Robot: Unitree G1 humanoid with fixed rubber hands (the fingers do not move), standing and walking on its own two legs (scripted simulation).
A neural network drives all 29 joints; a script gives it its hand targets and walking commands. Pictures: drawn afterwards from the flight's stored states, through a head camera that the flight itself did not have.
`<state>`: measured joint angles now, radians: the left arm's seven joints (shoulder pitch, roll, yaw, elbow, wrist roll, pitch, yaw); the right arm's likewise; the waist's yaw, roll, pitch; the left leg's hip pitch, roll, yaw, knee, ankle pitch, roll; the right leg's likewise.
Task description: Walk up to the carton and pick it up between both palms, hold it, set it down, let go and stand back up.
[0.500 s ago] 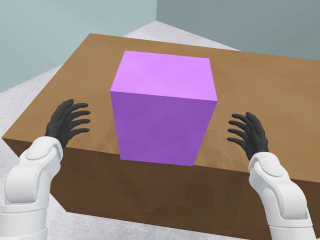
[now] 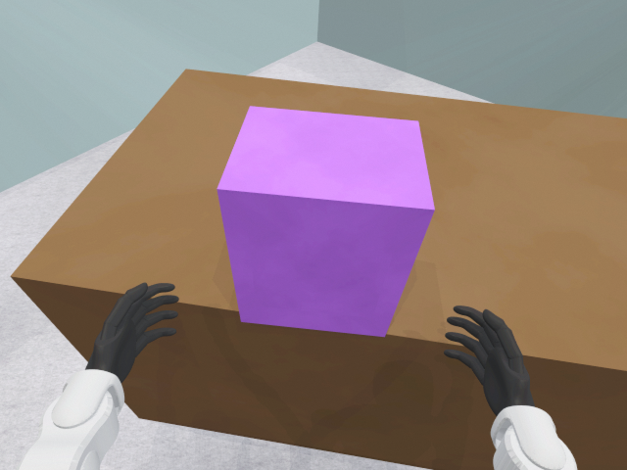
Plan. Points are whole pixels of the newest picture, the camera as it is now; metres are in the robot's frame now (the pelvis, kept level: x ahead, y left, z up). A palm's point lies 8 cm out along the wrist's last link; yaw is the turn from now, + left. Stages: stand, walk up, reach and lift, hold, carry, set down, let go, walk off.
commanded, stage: set down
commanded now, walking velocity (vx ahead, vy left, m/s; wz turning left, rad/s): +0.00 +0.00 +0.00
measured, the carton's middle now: (322, 229) +0.42 +0.03 +0.08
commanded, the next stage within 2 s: let go in 0.20 s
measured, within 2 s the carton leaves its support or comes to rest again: neither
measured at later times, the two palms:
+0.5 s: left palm (128, 421) +0.17 +0.24 -0.03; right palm (494, 462) +0.18 -0.20 -0.04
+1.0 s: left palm (152, 442) +0.16 +0.22 -0.09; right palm out of the picture +0.18 -0.24 -0.09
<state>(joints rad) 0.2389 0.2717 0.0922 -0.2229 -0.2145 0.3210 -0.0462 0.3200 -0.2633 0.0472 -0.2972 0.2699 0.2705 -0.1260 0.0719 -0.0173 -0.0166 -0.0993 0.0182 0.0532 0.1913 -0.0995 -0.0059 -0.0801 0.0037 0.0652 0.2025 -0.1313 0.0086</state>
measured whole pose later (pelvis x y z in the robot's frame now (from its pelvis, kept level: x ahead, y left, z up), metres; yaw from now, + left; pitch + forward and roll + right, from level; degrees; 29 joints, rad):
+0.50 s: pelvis +0.00 +0.00 -0.01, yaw +1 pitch +1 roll +1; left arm 0.28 0.24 0.03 0.19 -0.08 0.16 -0.04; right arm 0.35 -0.21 0.07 0.22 0.12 0.02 -0.09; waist 0.04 -0.02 -0.03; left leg -0.17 0.01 0.04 0.30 -0.15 0.00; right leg -0.16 0.00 0.05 0.34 -0.21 0.01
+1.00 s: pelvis +0.02 -0.01 -0.01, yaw +3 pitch +2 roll +1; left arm 0.25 0.22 0.02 0.43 0.03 0.16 0.00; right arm 0.14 -0.20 0.03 0.81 0.02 -0.25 -0.03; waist -0.02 -0.04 -0.04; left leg -0.23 0.00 -0.02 0.42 -0.23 -0.03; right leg -0.20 0.00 0.01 0.47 -0.30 -0.01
